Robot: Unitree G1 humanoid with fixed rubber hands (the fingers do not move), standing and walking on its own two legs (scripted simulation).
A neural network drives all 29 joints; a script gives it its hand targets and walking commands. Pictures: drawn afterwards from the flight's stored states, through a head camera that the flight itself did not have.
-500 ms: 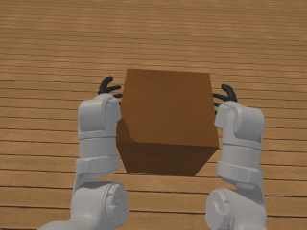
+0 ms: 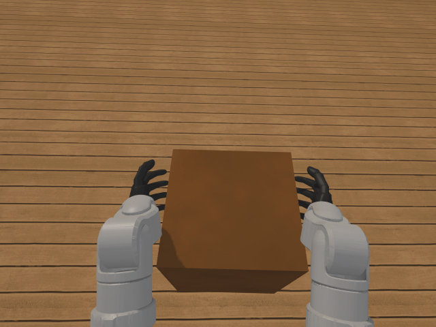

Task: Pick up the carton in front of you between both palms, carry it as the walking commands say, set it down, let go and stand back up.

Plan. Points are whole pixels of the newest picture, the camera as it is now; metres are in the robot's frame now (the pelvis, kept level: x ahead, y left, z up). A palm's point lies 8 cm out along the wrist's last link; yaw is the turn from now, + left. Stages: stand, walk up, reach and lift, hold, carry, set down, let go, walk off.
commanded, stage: carry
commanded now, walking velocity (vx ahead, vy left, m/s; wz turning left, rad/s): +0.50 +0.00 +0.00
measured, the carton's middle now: (228, 228) +0.32 +0.01 -0.01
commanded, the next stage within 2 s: none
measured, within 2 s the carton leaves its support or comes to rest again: neither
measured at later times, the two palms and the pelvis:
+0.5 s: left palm (176, 108) +0.55 +0.14 +0.09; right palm (302, 110) +0.57 -0.14 +0.09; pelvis +0.29 -0.02 -0.01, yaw +2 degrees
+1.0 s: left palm (188, 45) +0.84 +0.15 +0.09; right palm (287, 50) +0.84 -0.14 +0.10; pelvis +0.57 +0.00 -0.01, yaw -1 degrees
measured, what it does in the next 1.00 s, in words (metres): walks ahead: right foot, then left foot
